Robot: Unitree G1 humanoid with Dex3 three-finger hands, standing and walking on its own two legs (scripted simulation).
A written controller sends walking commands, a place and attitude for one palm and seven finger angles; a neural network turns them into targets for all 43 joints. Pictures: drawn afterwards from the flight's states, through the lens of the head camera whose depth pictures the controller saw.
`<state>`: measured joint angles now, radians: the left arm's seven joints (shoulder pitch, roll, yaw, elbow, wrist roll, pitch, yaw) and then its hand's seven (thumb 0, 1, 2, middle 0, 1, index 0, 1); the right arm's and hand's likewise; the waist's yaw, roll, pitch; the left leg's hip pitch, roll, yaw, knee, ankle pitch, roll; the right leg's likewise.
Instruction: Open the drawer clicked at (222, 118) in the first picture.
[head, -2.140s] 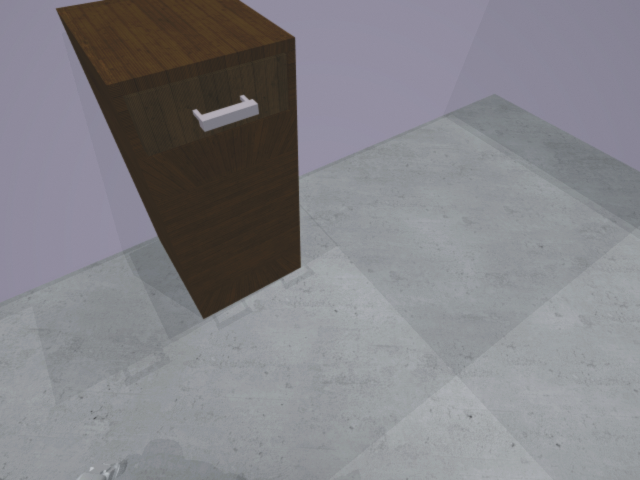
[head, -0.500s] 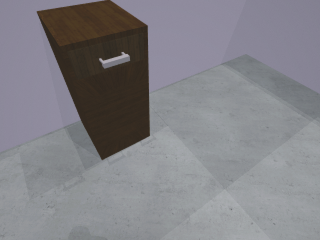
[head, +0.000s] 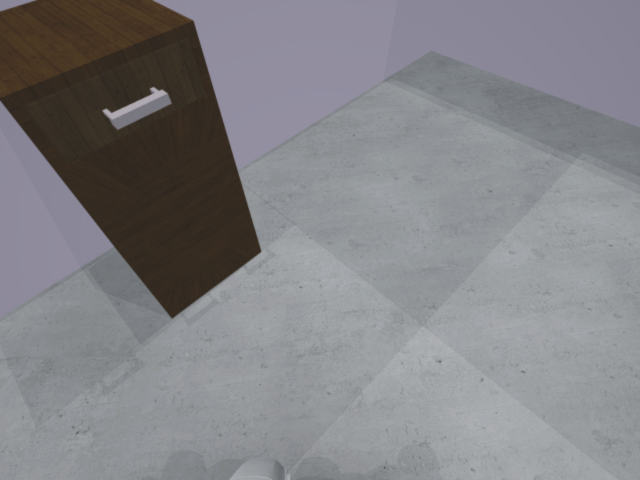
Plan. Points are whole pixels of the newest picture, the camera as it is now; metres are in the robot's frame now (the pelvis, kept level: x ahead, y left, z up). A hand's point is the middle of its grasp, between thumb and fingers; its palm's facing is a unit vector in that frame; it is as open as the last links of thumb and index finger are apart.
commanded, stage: walk to a spot facing it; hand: left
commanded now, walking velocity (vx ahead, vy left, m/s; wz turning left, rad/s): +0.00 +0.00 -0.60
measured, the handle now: (135, 105) +0.81 +0.48 +0.01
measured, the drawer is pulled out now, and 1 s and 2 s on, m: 0.00 0.00 0.00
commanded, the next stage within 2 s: turn to face it in 1.92 s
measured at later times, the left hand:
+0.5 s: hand out of the picture +0.08 +0.25 -0.16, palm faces -0.16 -0.97 -0.21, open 7.4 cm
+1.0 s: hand (303, 350) +0.34 +0.08 -0.18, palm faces -0.62 -0.78 -0.09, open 7.4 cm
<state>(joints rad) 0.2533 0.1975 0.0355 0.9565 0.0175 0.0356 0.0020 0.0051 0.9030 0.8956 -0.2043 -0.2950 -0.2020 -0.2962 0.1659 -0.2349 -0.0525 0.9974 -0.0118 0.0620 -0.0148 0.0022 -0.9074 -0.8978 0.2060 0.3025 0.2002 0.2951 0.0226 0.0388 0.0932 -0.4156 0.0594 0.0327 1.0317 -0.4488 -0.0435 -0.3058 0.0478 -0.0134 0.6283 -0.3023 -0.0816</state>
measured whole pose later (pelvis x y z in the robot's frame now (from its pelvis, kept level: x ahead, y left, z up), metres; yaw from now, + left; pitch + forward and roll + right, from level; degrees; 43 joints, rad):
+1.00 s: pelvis +0.16 +0.01 -0.01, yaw -35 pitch +0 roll -3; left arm 0.10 0.19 0.06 0.94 0.03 0.04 -0.05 0.01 0.91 0.90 -0.20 -0.29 -0.19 -0.30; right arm 0.56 -0.10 0.00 1.09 -0.03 -0.06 -0.03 0.00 -0.91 -0.90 0.20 0.30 0.20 0.29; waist -0.06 -0.03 0.11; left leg 0.14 0.08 0.34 0.40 -0.51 -0.02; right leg -0.57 0.01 -0.18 0.76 -0.23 -0.04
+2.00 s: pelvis +0.47 -0.25 -0.01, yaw -65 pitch +0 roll +0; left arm 0.14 0.21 0.08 0.92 0.03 0.02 -0.03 0.01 0.91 0.90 -0.20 -0.29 -0.20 -0.30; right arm 0.36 -0.19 -0.07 1.02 -0.02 -0.01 -0.01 0.00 -0.92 -0.90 0.20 0.30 0.20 0.29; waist -0.03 0.01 0.12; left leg -0.06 0.20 0.41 0.68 -0.50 -0.07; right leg -0.45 -0.03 -0.15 0.65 -0.17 -0.03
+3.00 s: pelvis +0.47 -0.30 +0.00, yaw -40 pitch +1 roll +0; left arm 0.11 0.21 0.06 0.89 0.00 0.03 0.02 0.01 0.91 0.90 -0.20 -0.29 -0.20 -0.30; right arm 0.23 -0.23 -0.09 0.94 -0.02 0.05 0.01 0.00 -0.90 -0.90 0.21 0.30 0.20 0.30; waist -0.05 0.03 0.04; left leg -0.36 -0.06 -0.12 0.55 -0.21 -0.01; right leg -0.28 -0.03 -0.01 0.57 -0.32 0.07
